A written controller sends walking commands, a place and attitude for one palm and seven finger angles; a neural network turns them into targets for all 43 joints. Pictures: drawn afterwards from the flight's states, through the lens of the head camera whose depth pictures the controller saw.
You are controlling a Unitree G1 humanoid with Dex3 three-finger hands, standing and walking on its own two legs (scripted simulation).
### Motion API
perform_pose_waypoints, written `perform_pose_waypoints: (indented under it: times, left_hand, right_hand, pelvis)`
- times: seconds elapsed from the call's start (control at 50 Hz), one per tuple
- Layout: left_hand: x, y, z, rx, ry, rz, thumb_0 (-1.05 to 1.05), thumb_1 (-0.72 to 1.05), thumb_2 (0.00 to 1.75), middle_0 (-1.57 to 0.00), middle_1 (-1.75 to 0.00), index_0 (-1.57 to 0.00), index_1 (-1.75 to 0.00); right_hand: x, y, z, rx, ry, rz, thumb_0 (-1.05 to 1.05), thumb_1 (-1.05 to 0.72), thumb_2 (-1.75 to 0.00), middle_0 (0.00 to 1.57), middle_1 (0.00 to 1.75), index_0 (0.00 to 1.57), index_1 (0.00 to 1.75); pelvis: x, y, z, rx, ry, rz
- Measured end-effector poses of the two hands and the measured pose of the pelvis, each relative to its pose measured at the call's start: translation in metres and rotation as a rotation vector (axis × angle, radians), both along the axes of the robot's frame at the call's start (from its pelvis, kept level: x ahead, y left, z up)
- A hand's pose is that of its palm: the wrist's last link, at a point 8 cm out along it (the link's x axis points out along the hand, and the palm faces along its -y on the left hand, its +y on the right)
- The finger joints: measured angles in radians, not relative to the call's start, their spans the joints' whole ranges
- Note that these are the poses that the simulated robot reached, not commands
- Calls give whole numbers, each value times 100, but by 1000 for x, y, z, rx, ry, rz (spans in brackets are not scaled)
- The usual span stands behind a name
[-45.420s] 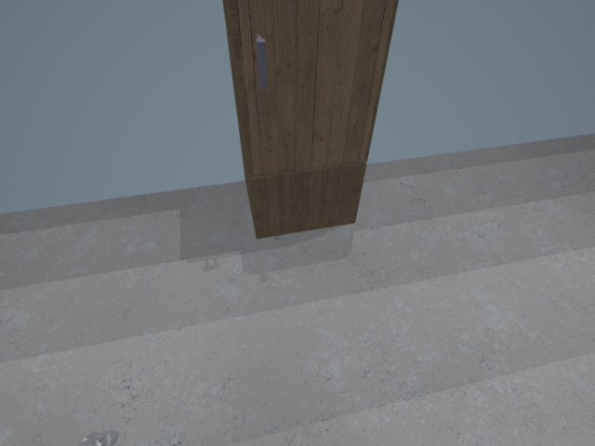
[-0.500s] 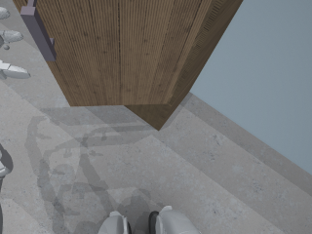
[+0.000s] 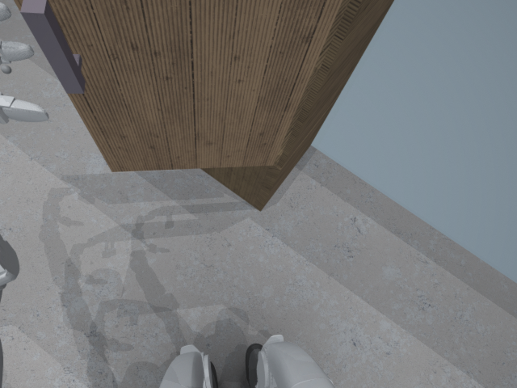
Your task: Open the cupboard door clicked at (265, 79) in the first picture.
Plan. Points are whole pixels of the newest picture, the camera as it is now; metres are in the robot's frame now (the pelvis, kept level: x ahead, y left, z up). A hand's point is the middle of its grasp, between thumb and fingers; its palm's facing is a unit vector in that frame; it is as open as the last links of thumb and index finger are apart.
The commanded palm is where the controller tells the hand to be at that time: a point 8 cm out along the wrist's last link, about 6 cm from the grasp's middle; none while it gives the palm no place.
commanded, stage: slide the fingers in behind the handle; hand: left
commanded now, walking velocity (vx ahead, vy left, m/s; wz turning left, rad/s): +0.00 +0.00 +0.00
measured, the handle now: (59, 40) +0.58 +0.22 +0.10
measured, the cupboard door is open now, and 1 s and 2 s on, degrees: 42 42 42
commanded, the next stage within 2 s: close the thumb around the handle in 1.52 s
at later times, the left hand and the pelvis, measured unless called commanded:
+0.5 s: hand (44, 69) +0.53 +0.23 +0.10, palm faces +0.03 -1.00 +0.01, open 14.0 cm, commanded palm +0.51 +0.27 +0.09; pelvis +0.00 +0.00 +0.00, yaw +0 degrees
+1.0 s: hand (73, 71) +0.53 +0.20 +0.10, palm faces +0.04 -1.00 +0.01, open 14.0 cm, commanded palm +0.51 +0.23 +0.09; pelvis +0.00 -0.01 +0.00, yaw +0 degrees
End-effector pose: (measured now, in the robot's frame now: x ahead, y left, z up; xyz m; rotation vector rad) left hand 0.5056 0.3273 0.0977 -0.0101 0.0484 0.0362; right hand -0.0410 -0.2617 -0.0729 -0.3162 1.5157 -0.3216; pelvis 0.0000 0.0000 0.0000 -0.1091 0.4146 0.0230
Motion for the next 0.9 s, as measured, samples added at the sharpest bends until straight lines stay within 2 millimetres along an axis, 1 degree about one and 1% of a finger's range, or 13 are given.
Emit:
perform_pose_waypoints:
  times: [0.1, 0.2, 0.3, 0.46, 0.6, 0.9]
  left_hand:
    - [1, -8, -1, -8, 1, -14, -1, -50, 30, -30, -119, -29, -120]
    - [3, -14, -3, -7, 1, -9, -1, -50, 30, -30, -119, -30, -120]
    - [2, -21, -3, -4, -6, -6, -1, -50, 30, -30, -119, -29, -120]
    - [1, -37, 1, -6, -14, -11, -1, -50, 30, -30, -119, -29, -120]
    - [1, -48, -2, 0, 5, -2, -1, -50, 30, -30, -120, -30, -120]
    - [1, -67, -2, 4, -6, -6, -1, -50, 30, -30, -119, -30, -120]
  right_hand:
    - [-6, 0, 1, 4, 16, -5, 0, -90, -90, 20, 30, 20, 30]
    - [-5, 0, 2, 3, 3, -8, 0, -90, -90, 20, 30, 20, 30]
    - [-1, 1, 0, 16, -7, -6, 0, -90, -90, 20, 30, 20, 30]
    - [9, 1, -4, 38, -36, 3, 0, -90, -90, 20, 30, 20, 30]
    - [15, -1, -8, 50, -68, 8, 0, -90, -90, 20, 30, 20, 30]
    - [9, -9, -9, 58, -58, -4, 0, -90, -90, 20, 30, 20, 30]
  pelvis:
    - [0, 0, 1, 0, -2, 2]
    - [0, 1, 1, 1, -2, -2]
    - [1, 0, 2, 3, -8, -1]
    - [2, -1, 3, 8, -19, 3]
    - [1, -5, 2, 15, -25, -1]
    - [2, -12, 3, 24, -28, -5]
